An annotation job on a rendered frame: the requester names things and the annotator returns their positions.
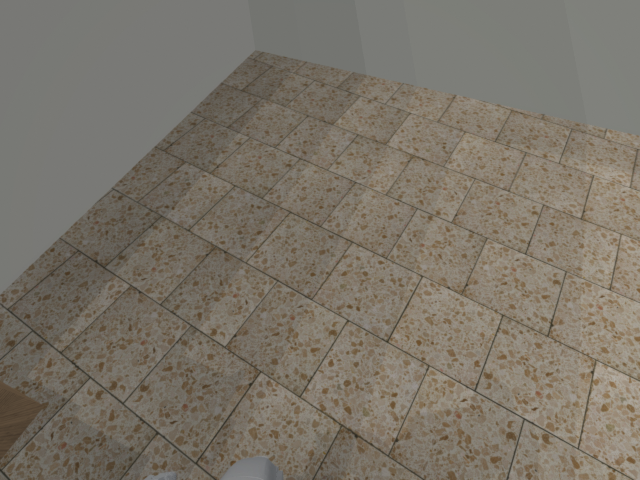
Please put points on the left robot thigh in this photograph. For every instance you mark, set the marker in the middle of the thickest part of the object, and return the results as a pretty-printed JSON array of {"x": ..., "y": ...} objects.
[{"x": 254, "y": 468}]

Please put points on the cabinet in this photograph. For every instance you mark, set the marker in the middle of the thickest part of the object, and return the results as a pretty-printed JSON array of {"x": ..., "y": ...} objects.
[{"x": 17, "y": 411}]

